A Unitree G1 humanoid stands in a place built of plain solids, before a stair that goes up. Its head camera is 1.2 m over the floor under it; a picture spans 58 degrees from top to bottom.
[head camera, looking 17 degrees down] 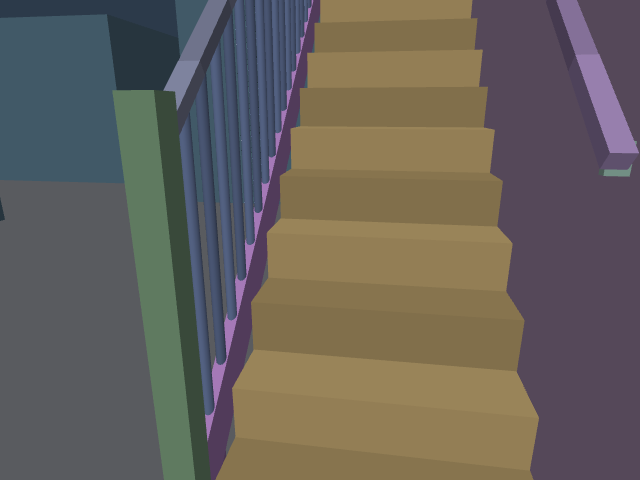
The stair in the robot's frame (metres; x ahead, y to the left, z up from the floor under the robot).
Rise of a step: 0.18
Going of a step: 0.23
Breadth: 0.90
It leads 9 degrees to the right of straight ahead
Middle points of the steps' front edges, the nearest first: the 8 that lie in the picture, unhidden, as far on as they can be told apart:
1.08 -0.17 0.37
1.31 -0.20 0.56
1.53 -0.24 0.74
1.76 -0.27 0.93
1.99 -0.31 1.11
2.21 -0.34 1.30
2.44 -0.38 1.48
2.66 -0.41 1.67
